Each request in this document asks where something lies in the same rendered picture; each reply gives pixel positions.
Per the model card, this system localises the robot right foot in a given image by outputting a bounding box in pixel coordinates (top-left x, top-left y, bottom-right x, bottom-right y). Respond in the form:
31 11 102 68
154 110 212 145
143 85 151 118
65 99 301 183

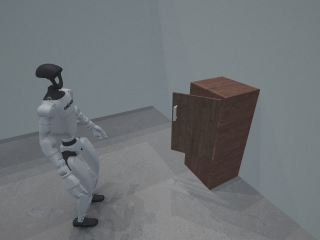
72 217 98 228

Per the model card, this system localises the handle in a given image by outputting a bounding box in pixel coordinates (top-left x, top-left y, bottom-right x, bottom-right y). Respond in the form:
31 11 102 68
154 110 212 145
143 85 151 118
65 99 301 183
173 105 178 121

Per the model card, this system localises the right robot hand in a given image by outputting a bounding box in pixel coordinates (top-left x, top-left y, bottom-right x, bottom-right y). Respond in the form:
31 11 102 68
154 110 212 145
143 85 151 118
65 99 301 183
63 174 88 199

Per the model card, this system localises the robot head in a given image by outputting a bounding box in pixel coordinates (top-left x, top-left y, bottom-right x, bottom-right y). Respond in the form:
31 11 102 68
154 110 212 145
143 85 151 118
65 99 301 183
35 63 66 101

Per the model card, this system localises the robot left forearm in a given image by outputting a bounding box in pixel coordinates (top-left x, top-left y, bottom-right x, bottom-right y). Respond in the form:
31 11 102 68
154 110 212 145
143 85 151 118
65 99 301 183
76 110 95 129

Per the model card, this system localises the robot right forearm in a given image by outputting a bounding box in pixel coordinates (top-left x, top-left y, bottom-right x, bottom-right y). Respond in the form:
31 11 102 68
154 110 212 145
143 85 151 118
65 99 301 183
40 139 71 178

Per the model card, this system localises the left robot hand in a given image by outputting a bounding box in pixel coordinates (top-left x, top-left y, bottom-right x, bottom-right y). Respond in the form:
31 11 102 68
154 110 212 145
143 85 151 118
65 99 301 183
91 125 108 140

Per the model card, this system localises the robot right upper arm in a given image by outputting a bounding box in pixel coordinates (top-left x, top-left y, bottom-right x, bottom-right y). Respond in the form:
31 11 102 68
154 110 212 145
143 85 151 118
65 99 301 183
37 102 56 147

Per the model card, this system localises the robot left upper arm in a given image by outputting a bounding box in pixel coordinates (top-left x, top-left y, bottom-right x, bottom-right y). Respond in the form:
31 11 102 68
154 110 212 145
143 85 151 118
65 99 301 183
59 88 79 116

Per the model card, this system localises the cupboard door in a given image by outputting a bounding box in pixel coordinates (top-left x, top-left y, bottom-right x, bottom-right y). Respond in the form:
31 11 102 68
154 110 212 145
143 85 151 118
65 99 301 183
171 92 222 160

